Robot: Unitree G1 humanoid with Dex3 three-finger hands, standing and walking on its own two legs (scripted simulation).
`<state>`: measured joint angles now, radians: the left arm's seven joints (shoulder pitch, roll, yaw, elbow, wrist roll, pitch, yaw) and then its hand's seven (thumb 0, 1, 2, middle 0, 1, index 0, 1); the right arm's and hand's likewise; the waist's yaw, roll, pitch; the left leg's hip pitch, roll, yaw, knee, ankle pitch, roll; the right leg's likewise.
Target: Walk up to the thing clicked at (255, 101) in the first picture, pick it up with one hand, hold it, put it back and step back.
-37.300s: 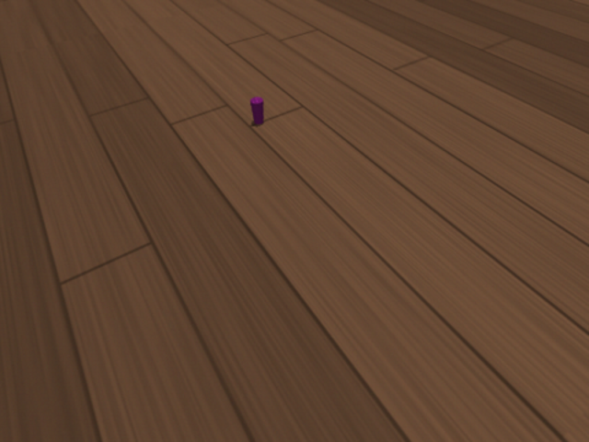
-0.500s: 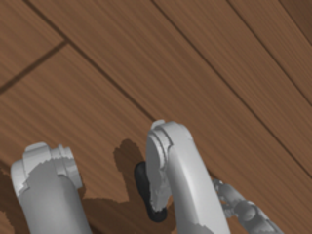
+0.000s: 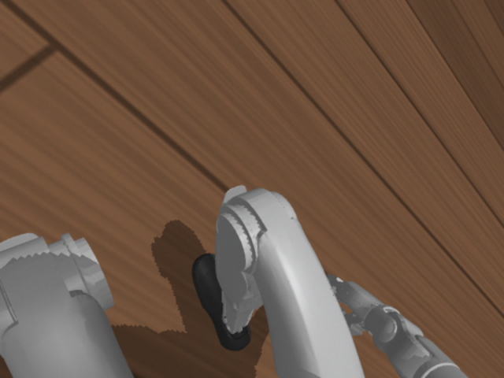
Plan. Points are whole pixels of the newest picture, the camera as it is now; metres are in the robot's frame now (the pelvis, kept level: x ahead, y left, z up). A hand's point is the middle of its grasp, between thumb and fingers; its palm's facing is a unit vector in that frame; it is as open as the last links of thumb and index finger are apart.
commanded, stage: lower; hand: left
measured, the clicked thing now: out of the picture +0.43 +0.39 -0.19
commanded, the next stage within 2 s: loosen in 0.38 s
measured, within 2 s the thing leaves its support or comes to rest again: rests again in 0.90 s
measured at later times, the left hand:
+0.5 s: hand out of the picture +0.43 +0.39 -0.17, palm faces +0.61 -0.79 -0.03, open 10.0 cm
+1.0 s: hand out of the picture +0.44 +0.39 -0.16, palm faces +0.62 -0.78 -0.02, open 11.9 cm
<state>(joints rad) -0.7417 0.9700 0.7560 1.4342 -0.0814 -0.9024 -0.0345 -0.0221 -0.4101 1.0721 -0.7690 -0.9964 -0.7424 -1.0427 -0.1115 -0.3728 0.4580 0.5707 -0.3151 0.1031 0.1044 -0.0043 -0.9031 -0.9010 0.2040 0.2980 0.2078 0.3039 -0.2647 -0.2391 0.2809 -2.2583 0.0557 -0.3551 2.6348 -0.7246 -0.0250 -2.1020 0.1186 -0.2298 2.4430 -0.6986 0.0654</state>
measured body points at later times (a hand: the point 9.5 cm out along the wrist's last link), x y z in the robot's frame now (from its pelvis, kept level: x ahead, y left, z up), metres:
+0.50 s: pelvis +0.00 +0.00 +0.00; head +0.24 +0.18 +0.32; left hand +0.40 +0.43 -0.17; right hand +0.16 -0.25 -0.04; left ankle +0.07 +0.13 -0.25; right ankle +0.12 -0.12 -0.25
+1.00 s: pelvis -0.01 +0.00 +0.00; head +0.23 +0.19 +0.32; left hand +0.40 +0.43 -0.16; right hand +0.16 -0.24 -0.04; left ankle +0.07 +0.13 -0.25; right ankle +0.12 -0.12 -0.25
